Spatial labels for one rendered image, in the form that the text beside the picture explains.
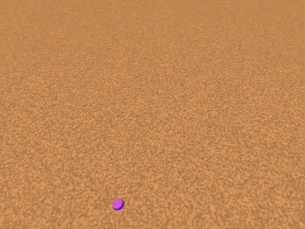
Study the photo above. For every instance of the tin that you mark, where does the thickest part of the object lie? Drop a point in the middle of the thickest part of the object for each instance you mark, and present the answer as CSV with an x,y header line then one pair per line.
x,y
117,203

